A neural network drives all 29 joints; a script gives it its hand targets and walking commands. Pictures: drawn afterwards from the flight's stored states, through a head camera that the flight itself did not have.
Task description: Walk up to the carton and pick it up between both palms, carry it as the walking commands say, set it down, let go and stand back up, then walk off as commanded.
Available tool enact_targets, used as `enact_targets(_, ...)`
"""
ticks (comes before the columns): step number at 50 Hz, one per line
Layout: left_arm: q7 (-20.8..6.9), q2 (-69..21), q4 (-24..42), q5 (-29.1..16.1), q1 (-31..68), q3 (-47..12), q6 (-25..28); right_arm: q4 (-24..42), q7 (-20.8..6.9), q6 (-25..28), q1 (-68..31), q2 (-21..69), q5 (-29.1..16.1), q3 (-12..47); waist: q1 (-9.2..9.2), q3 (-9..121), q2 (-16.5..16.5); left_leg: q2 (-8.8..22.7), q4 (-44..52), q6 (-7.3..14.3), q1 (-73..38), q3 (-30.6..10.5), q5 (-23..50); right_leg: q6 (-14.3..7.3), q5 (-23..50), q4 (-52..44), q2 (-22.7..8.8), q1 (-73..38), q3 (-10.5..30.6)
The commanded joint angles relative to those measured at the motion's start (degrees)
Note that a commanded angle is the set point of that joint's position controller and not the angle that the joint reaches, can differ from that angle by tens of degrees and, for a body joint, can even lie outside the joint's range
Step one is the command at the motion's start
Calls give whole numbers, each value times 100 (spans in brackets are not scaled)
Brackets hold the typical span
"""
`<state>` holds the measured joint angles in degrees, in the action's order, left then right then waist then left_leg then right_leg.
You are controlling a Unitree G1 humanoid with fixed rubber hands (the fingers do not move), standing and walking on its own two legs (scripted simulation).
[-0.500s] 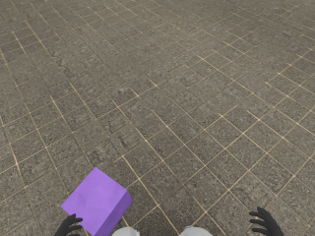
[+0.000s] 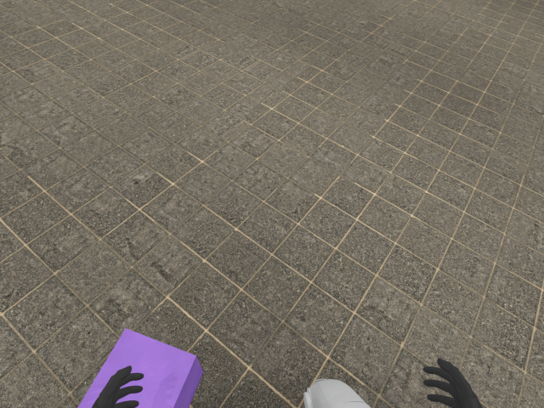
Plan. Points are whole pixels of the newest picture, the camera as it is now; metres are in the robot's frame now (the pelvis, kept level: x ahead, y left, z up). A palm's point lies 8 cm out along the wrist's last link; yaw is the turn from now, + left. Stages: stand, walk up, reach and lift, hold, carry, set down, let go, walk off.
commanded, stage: walk off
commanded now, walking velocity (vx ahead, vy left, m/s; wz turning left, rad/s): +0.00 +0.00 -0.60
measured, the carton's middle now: (146, 393) +0.23 +0.33 -0.65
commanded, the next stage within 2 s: stand in 1.10 s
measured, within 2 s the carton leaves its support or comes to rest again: neither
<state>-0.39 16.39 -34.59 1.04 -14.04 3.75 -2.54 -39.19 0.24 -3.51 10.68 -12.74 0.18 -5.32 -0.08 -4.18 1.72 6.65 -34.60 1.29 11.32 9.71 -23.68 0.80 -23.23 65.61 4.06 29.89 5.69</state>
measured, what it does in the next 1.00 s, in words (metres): steps on the spot, turning right: right foot, then left foot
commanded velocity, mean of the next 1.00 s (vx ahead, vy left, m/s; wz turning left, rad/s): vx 0.00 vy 0.00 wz -0.60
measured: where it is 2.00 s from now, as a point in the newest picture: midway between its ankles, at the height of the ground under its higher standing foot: outside the picture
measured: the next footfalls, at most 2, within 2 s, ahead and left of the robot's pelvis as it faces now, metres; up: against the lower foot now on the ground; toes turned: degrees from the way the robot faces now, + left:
right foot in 0.26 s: +0.08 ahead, -0.11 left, +0.00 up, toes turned -11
left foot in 0.74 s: +0.08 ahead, +0.12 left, +0.00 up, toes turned -20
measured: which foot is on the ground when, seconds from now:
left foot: down 0.00-0.26, up 0.28-0.72, down 0.74-1.00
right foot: up 0.00-0.24, down 0.26-0.74, up 0.76-1.00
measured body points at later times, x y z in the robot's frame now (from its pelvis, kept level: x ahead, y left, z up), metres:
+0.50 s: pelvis +0.01 -0.02 +0.00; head +0.06 -0.04 +0.45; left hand +0.20 +0.22 -0.10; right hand +0.07 -0.32 -0.11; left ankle +0.04 +0.13 -0.66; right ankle +0.04 -0.11 -0.73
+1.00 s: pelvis +0.05 +0.06 +0.00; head +0.10 +0.07 +0.45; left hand +0.30 +0.22 -0.12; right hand +0.03 -0.24 -0.09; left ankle +0.05 +0.13 -0.73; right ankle -0.06 -0.08 -0.64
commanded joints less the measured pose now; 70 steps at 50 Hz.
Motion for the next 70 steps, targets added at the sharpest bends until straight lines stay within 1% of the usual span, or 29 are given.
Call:
enact_targets(1, -24, 335, 280, -2, 295, 208, -40, 352, 106, 76, 307, -1006, 87, -100, -76, 435, -1345, 1345, 828, 116, -1292, -128, 4955, 558, 255, 321, -415, 943, -866)
enact_targets(6, -18, 138, 533, 8, 912, 93, -16, 226, 87, 14, 606, -989, 91, -123, -455, 282, -1391, 1491, 608, 359, -1587, 66, 4603, 429, 9, -1241, -641, 939, -1192)
enact_targets(10, -54, 188, 330, -13, 188, 88, 26, 247, 10, 82, 228, -1052, -48, -116, -97, 867, -1284, 1369, -136, 213, -1051, 444, 4677, 4, 45, -2535, -409, -817, -1475)
enact_targets(11, -7, 381, 92, 25, -691, 165, 100, 287, 41, 88, -45, -1122, -8, -156, 467, 1227, -842, 1254, -1265, 49, -595, 578, 4448, -202, 580, -3150, -377, -1817, -1198)
enact_targets(12, 71, 777, -106, 70, -1192, 308, 208, 338, 40, 69, -10, -859, -17, -86, 679, 1299, 137, 873, -2591, -219, 543, 576, 2981, -444, 2506, -3799, -560, -2650, -210)
enact_targets(13, 85, 1236, -204, 53, -1258, 376, 263, 551, -29, 16, -225, -467, 109, -8, 607, 887, 2080, -333, -3808, -618, 2156, 170, -1601, -843, 4818, -4279, -1771, -2978, 2315)
enact_targets(14, 116, 1357, -255, -19, -1404, 426, 241, 692, -94, -80, -515, -802, 182, -94, 541, 1035, 1374, -511, -4146, -498, 2285, -837, -2006, -1326, 4888, -4320, -2031, -2758, 3244)
enact_targets(15, 128, 1571, -259, -26, -1297, 531, 260, 733, -106, -105, -689, -746, 189, -49, 533, 1047, 777, -497, -4080, -324, 2283, -1253, -1612, -1462, 3438, -4572, -2047, -2486, 3396)
enact_targets(17, 114, 1100, 71, 43, -414, 405, 219, 630, -80, -34, -573, -594, 97, 14, 287, 719, 484, -267, -3504, -397, 2371, -1207, -821, -1223, 1056, -4852, -1805, -2004, 2672)
enact_targets(19, 111, 877, 259, 71, -47, 347, 170, 453, -48, -27, -247, -822, 107, -65, 72, 910, 106, -234, -3022, -422, 1820, -1109, -252, -819, 1446, -4846, -1308, -1781, 1922)
enact_targets(25, 78, 774, 104, 65, -309, 291, 128, 760, 1, -54, -646, -499, 48, 34, 214, 894, 628, -451, -2069, -578, 1819, -1075, -406, -947, 2085, -4663, -928, -1684, 1825)
enact_targets(29, 74, 934, 131, 112, -358, 370, 72, 686, 35, -41, -532, -444, 11, 59, 293, 783, 739, -646, -1427, -571, 1809, -990, -483, -930, 1011, -4888, -960, -1807, 2347)
enact_targets(31, 29, 910, 199, 130, -353, 364, 91, 676, 42, -19, -350, -703, -31, 2, 318, 864, 770, -783, -906, -532, 1279, -983, -406, -956, 1778, -4744, -969, -1710, 2390)
enact_targets(34, 38, 707, 224, 86, -57, 296, 93, 498, 44, 58, 291, -641, -63, -37, 2, 928, 757, -872, 811, -506, -47, -862, 73, -593, 1540, -4544, -784, -1079, 2415)
enact_targets(35, 28, 649, 280, 27, -11, 256, 79, 321, 118, 83, 853, -665, -68, -87, -262, 932, 502, -647, 1574, -437, -983, -843, 820, -145, 658, -4500, -423, -415, 2015)
enact_targets(36, 70, 235, 382, -4, 132, 170, 116, 247, 155, 137, 1345, -1177, 40, -205, -520, 1123, -473, 702, 2061, -76, -1981, -2033, 20, 259, -170, -3439, 153, 554, 1373)
enact_targets(37, 87, 6, 565, 20, 61, 142, 139, 308, 173, 112, 946, -1655, 58, -238, -307, 726, -2141, 2643, 2178, 400, -1516, -3002, 48, 351, -1085, -1728, 299, 1449, 87)
enact_targets(38, 113, 467, 535, 179, 227, 216, 95, 394, 172, 96, 316, -1516, 34, -183, -113, 20, -1455, 2731, 2329, 741, -290, -2624, 1041, 372, -1003, -829, -175, 1265, 132)
enact_targets(39, 31, 713, 345, 206, 80, 339, 58, 555, 152, 106, -248, -1121, 105, -106, 120, -42, -858, 1979, 2058, 453, 229, -1666, 1806, 350, -509, -362, -106, 594, 199)
enact_targets(42, -101, 575, 138, 131, -244, 286, 8, 340, 118, 257, -138, -681, 73, 82, 176, 365, -1113, 1012, 1192, -33, -545, -588, 4108, 368, 118, 578, -146, 559, -205)
enact_targets(47, 8, 394, 163, -16, 205, 195, -58, 333, 88, 128, 87, -895, 89, -67, -73, 329, -1064, 1194, 976, 277, -1179, -128, 4922, 559, 162, 447, -264, 1012, -766)
enact_targets(56, -125, 203, 445, 23, 634, 73, 20, 200, 69, 95, 503, -1086, 95, -161, -373, 611, -1077, 1437, 494, 367, -1198, 179, 4168, 178, -31, -2185, -591, -215, -1197)
enact_targets(58, -83, 158, 350, 59, 176, 44, 50, 265, 67, 116, 248, -983, 28, -118, -120, 1017, -1150, 1313, -129, 285, -960, 363, 4541, -74, 168, -2847, -516, -1001, -1252)
enact_targets(59, -22, 286, 127, 58, -477, 94, 141, 227, 83, 120, 290, -1043, 14, -106, 253, 1138, -588, 1047, -1003, 111, -435, 507, 4625, -278, 1064, -3526, -316, -1783, -1150)
enact_targets(60, 3, 675, -26, 98, -988, 203, 257, 266, 35, 135, 341, -824, 12, -55, 488, 1528, 523, 632, -2150, -203, 547, 408, 2883, -553, 3092, -4103, -1170, -2794, 506)
enact_targets(61, 85, 1045, -95, 30, -1091, 284, 308, 541, -58, 84, -12, -534, 65, 15, 468, 1518, 1866, -456, -3469, -545, 2040, 8, -1401, -1184, 6082, -4009, -2334, -3477, 2537)
enact_targets(62, 69, 1089, -205, -53, -1298, 286, 314, 435, -68, -32, -76, -688, 149, -20, 516, 1781, 1180, -324, -3558, -332, 1608, -830, -1634, -1447, 5778, -3967, -2442, -2937, 2379)
enact_targets(65, 164, 686, 38, 72, -413, 190, 259, 381, -97, 5, -300, -725, 35, -9, 306, 1005, 478, -211, -2970, -400, 2032, -880, -746, -1107, 2914, -4473, -1882, -2238, 1443)
enact_targets(70, 104, 438, -17, 98, -576, 23, 302, 375, -49, -117, -57, -599, 68, -7, 90, 1230, 543, -392, -2214, -395, 1485, -952, -613, -989, 4048, -4532, -1664, -2253, 1210)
